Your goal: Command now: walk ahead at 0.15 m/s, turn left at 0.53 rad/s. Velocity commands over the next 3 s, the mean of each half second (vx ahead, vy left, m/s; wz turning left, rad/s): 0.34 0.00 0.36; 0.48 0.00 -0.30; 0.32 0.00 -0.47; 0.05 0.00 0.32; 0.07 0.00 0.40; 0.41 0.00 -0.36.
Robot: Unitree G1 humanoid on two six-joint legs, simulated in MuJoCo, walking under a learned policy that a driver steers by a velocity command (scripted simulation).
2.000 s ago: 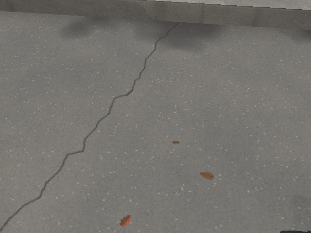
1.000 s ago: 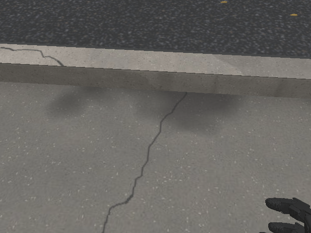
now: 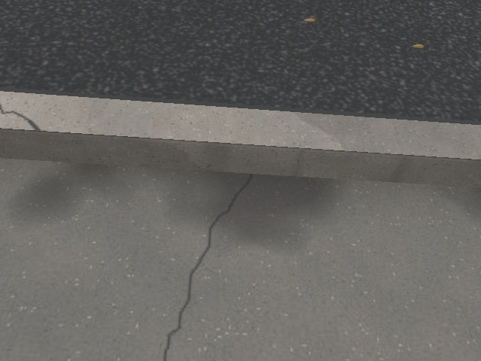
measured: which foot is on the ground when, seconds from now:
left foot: down 0.00-0.34, up 0.36-0.74, down 0.76-1.00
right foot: up 0.00-0.32, down 0.34-0.76, up 0.78-1.00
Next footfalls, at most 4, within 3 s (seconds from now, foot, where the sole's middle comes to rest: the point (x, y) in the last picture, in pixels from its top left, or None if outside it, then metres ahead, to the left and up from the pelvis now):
0.34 right None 0.17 -0.14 -0.78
0.76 left None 0.44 0.16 -0.78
1.26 right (261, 278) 0.71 -0.12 -0.78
1.80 left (190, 264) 0.75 0.10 -0.78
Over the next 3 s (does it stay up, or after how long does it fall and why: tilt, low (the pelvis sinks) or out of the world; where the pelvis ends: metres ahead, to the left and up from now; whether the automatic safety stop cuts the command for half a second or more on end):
stays up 0.90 -0.05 -0.03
